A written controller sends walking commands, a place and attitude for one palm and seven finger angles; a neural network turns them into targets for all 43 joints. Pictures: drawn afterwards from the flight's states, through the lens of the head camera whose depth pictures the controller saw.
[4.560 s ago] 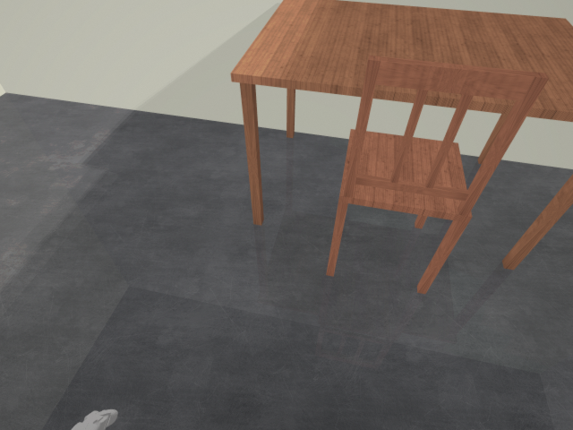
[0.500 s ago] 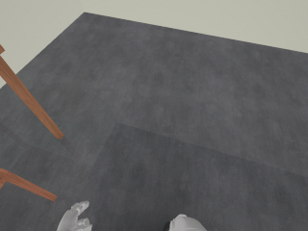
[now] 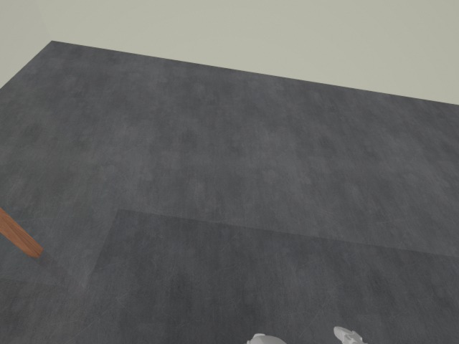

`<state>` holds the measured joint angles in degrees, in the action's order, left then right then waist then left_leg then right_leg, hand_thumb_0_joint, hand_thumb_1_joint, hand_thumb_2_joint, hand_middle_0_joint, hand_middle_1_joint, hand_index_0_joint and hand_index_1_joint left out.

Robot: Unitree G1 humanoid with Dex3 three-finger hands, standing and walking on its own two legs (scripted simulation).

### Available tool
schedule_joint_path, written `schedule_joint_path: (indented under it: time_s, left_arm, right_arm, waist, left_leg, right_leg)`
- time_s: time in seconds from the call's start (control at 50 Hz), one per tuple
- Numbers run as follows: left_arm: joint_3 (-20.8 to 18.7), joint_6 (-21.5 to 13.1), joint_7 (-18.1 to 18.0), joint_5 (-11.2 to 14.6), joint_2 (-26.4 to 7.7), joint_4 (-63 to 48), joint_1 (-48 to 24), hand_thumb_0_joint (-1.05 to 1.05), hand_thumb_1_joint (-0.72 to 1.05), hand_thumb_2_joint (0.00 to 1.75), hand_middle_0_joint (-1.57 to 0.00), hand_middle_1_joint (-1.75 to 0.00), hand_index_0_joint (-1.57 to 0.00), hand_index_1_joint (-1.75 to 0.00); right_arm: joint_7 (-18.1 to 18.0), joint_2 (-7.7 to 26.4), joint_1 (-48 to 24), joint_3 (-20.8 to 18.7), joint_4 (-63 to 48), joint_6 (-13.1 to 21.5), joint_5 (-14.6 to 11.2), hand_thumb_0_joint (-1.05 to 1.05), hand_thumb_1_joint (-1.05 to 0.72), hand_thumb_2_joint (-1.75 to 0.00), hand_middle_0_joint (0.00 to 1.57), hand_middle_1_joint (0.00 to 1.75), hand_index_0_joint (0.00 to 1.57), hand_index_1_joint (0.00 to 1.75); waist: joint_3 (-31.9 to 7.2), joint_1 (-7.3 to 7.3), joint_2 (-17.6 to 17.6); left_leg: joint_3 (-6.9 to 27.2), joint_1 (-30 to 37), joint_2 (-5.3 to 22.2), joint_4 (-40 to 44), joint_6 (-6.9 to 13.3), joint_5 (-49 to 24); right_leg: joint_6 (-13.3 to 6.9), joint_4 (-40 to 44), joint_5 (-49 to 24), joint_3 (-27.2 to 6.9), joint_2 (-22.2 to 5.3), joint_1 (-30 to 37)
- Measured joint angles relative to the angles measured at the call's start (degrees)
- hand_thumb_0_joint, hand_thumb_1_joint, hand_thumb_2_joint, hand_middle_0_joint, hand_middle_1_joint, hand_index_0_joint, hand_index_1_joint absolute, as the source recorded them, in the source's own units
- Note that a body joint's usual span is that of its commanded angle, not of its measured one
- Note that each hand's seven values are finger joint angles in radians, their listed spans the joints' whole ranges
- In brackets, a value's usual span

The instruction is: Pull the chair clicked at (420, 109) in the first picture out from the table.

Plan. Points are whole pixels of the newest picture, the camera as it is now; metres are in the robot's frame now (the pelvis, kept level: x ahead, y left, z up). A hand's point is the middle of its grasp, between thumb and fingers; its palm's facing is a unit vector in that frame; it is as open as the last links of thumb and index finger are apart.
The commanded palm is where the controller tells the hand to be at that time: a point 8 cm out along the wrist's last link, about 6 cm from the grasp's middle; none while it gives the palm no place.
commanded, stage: walk to a spot facing it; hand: left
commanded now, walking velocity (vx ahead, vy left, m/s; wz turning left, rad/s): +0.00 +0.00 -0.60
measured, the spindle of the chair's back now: out of the picture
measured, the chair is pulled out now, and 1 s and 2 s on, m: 0.00 0.00 0.00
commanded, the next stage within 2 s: turn to face it in 1.50 s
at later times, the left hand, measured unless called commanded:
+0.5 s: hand (175, 321) +0.18 +0.11 -0.15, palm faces -0.30 -0.91 -0.28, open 7.4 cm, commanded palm none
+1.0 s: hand (161, 339) +0.15 +0.13 -0.17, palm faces -0.44 -0.87 -0.21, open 7.4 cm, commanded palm none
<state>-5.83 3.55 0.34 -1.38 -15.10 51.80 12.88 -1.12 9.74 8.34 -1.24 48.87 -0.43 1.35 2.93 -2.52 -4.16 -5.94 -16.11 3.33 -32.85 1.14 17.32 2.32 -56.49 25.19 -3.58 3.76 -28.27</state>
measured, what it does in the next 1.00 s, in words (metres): steps on the spot, turning right: right foot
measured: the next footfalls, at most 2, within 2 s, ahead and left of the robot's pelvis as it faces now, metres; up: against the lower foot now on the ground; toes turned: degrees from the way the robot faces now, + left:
right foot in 0.42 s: +0.00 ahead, -0.13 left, +0.00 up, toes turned -24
left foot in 1.02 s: +0.13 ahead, +0.04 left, +0.00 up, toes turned -35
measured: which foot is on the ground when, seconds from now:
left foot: down 0.00-0.42, up 0.44-1.00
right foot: up 0.00-0.40, down 0.42-1.00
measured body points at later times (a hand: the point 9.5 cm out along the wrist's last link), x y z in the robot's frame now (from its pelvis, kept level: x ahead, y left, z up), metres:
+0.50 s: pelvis +0.00 -0.04 -0.01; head +0.03 -0.08 +0.44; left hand +0.19 +0.16 -0.13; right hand -0.09 -0.28 -0.17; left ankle -0.01 +0.11 -0.69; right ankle -0.04 -0.12 -0.73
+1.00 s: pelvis +0.03 -0.03 +0.00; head +0.06 -0.03 +0.45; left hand +0.17 +0.18 -0.15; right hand +0.00 -0.31 -0.12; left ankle +0.09 +0.07 -0.73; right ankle -0.03 -0.12 -0.73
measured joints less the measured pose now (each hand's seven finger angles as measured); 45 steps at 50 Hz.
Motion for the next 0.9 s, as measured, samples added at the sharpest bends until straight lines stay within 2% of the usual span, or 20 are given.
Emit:
schedule_joint_path:
  time_s: [0.04,0.08,0.16,0.26,0.36,0.42,0.44,0.46,0.5,0.54,0.58,0.72,0.9]
  left_arm:
    - [-0.4,0.2,0.6,-0.1,-0.5,0.4,0.7,0.0,0.91,0.9,-0.2,-0.3,-0.19,-0.3]
    - [-0.7,0.4,0.9,-0.1,-0.7,0.7,1.3,0.0,0.91,0.9,-0.2,-0.3,-0.19,-0.3]
    - [-0.7,1.0,1.1,0.0,-0.5,1.5,1.9,0.0,0.91,0.9,-0.2,-0.3,-0.19,-0.3]
    - [-0.3,1.7,1.2,0.1,0.7,1.9,0.5,0.0,0.91,0.9,-0.19,-0.3,-0.19,-0.3]
    - [0.5,1.0,1.2,0.2,2.3,1.2,-2.6,0.0,0.91,0.9,-0.19,-0.3,-0.19,-0.3]
    - [1.1,-0.4,1.2,0.1,2.9,0.0,-4.1,0.0,0.91,0.9,-0.19,-0.3,-0.19,-0.3]
    - [1.3,-1.3,0.9,0.0,3.2,-0.1,-4.7,0.0,0.91,0.9,-0.2,-0.3,-0.19,-0.3]
    - [1.7,-1.9,0.6,0.1,3.6,-0.3,-5.2,0.0,0.91,0.9,-0.2,-0.3,-0.19,-0.3]
    - [2.1,-2.6,0.0,0.4,4.1,-0.7,-5.6,0.0,0.91,0.9,-0.2,-0.3,-0.19,-0.3]
    - [2.1,-2.8,-0.6,0.7,4.2,-1.0,-5.3,0.0,0.91,0.9,-0.2,-0.3,-0.2,-0.3]
    - [2.1,-2.9,-0.9,0.9,4.2,-0.9,-4.8,0.0,0.91,0.9,-0.2,-0.3,-0.2,-0.3]
    - [2.6,-2.8,-0.5,0.9,4.7,0.0,-2.5,0.0,0.91,0.9,-0.2,-0.3,-0.2,-0.3]
    - [2.2,-2.3,-0.2,0.4,4.7,1.2,2.0,0.0,0.91,0.9,-0.2,-0.3,-0.2,-0.3]
  right_arm:
    - [-0.2,-0.2,1.1,0.1,0.2,-0.1,0.1,0.0,-0.9,-0.9,0.2,0.3,0.21,0.3]
    - [-0.3,-0.2,2.0,0.0,0.5,0.0,0.1,0.0,-0.9,-0.9,0.2,0.3,0.21,0.3]
    - [-0.4,-0.2,3.9,-0.4,1.4,0.4,0.0,0.01,-0.9,-0.9,0.2,0.3,0.21,0.3]
    - [-0.1,0.0,6.2,-1.2,3.2,0.2,0.1,0.01,-0.9,-0.9,0.2,0.3,0.21,0.3]
    - [0.5,1.2,7.6,-2.3,5.1,-0.3,0.4,0.01,-0.9,-0.9,0.2,0.3,0.21,0.3]
    - [0.8,2.5,9.0,-3.1,5.7,-0.5,0.2,0.01,-0.9,-0.9,0.2,0.3,0.21,0.3]
    - [0.9,3.2,9.2,-3.3,6.0,-0.9,0.0,0.01,-0.9,-0.9,0.2,0.3,0.21,0.3]
    - [0.8,3.8,9.0,-3.5,6.3,-1.6,-0.1,0.01,-0.9,-0.9,0.2,0.3,0.21,0.3]
    - [0.3,4.3,8.6,-3.5,6.6,-2.9,-0.1,0.01,-0.91,-0.9,0.2,0.3,0.2,0.3]
    - [0.2,4.3,7.7,-3.4,6.7,-3.4,0.0,0.01,-0.91,-0.9,0.2,0.3,0.2,0.3]
    - [0.3,4.1,6.4,-3.3,6.3,-3.3,0.1,0.01,-0.91,-0.9,0.2,0.3,0.2,0.3]
    - [0.3,3.7,1.8,-3.0,4.1,-2.7,0.1,0.01,-0.91,-0.9,0.2,0.3,0.2,0.3]
    - [0.6,3.6,-1.6,-2.6,2.4,-2.4,0.0,0.01,-0.91,-0.9,0.2,0.3,0.2,0.3]
  waist:
    - [0.0,0.25,0.2]
    - [0.0,0.33,0.5]
    - [0.1,0.94,1.3]
    - [0.7,2.15,2.5]
    - [1.7,3.86,4.2]
    - [1.6,4.45,5.5]
    - [1.7,4.41,6.6]
    - [1.8,4.53,7.5]
    - [1.7,4.8,8.0]
    - [1.4,4.49,7.6]
    - [1.2,4.25,7.1]
    - [0.8,3.3,6.4]
    - [0.4,0.29,4.9]
  left_leg:
    - [-1.2,1.7,0.9,2.4,0.2,-0.8]
    - [-2.7,3.0,1.6,4.3,0.2,-1.5]
    - [-5.5,4.5,2.7,6.0,0.3,-1.8]
    - [-9.0,5.2,4.2,5.6,-0.3,-1.0]
    - [-12.7,4.7,6.3,2.3,-1.8,0.9]
    - [-14.6,3.4,8.1,-2.6,-3.5,3.5]
    - [-13.3,1.8,9.0,-6.6,-4.2,5.4]
    - [-10.0,-0.5,8.7,-12.1,-4.8,9.1]
    - [-3.8,-5.1,6.5,-22.9,-5.4,12.8]
    - [-0.3,-8.4,4.9,-29.6,-5.9,10.8]
    - [1.8,-10.7,4.4,-32.2,-6.6,7.1]
    - [5.6,-13.8,3.5,-29.5,-7.9,2.3]
    - [5.7,-9.3,0.0,-18.2,-7.0,4.9]
  right_leg:
    - [0.9,-8.4,-1.3,1.4,-1.2,-1.9]
    - [1.7,-12.8,-3.2,2.0,-2.7,-2.7]
    - [2.7,-12.5,-4.5,2.7,-5.3,-1.4]
    - [2.8,-2.9,-2.0,5.2,-7.3,2.3]
    - [1.3,9.5,-0.3,8.4,-7.0,6.7]
    - [-0.6,20.7,-6.5,9.9,-6.0,11.3]
    - [-2.3,21.3,-6.6,10.0,-5.1,11.5]
    - [-3.7,20.1,-5.8,9.8,-4.5,10.9]
    - [-5.3,19.8,-5.0,9.2,-4.0,11.0]
    - [-5.7,22.0,-6.1,7.8,-3.6,12.2]
    - [-6.1,24.8,-7.9,6.4,-2.8,13.4]
    - [-6.8,29.4,-11.1,2.1,-0.7,15.1]
    - [-5.8,29.8,-11.8,-2.7,1.6,14.8]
